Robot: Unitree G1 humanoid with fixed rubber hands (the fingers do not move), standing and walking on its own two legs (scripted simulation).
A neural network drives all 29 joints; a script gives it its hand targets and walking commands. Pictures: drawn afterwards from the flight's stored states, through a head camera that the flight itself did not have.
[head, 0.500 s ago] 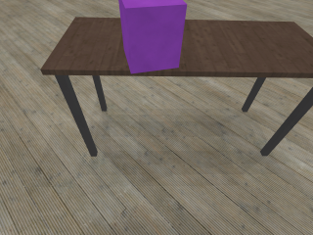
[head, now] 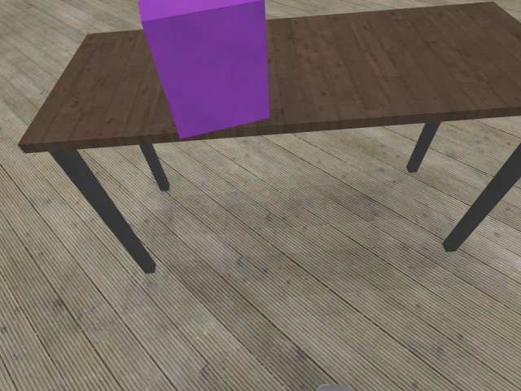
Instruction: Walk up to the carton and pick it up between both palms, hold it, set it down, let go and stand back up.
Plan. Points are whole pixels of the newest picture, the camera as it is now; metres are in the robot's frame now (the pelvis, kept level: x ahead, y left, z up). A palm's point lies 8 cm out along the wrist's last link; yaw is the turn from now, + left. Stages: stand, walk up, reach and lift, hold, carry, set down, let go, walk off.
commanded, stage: walk up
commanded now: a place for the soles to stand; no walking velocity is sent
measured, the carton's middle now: (207, 54) +0.75 +0.12 +0.13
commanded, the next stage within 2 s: none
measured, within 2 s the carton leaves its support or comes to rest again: neither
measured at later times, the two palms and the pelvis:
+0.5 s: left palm out of the picture +0.09 +0.32 -0.13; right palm out of the picture +0.13 -0.27 -0.11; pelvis +0.06 +0.04 +0.00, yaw +0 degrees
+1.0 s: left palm out of the picture +0.07 +0.32 -0.11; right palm out of the picture +0.12 -0.25 -0.12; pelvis +0.05 +0.03 +0.00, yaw -1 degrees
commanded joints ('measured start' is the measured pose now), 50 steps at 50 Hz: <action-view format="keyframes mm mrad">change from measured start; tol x16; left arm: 1 86 339 144 -48 -7 -30 27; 46 172 267 100 88 41 -8 57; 50 -65 309 99 35 31 -12 64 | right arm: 1 18 -237 -73 -102 14 4 1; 50 -124 -186 -80 -17 7 61 1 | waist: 1 29 -121 -9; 20 -18 -105 -140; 23 -63 219 -222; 50 -23 -107 10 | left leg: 1 -429 36 -93 331 -20 29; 15 -374 43 -46 89 51 -13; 21 50 7 -6 -268 243 27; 23 188 252 -400 -467 375 83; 28 -56 188 -394 -599 -238 45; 36 148 169 -346 -549 -102 48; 42 -45 182 -295 -507 -129 139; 46 -294 21 -111 -194 -117 3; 50 -188 -7 -104 62 9 -17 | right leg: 1 215 -331 481 -419 -325 -205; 6 225 -250 289 -341 294 -113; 17 231 -293 267 -182 566 -210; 22 -22 -127 86 86 208 -84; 24 -150 36 2 259 -320 2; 35 -146 -2 36 185 -220 13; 44 188 -13 -16 -247 -117 -14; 47 81 -302 476 -512 -545 -121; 50 -113 -308 382 -461 -510 -178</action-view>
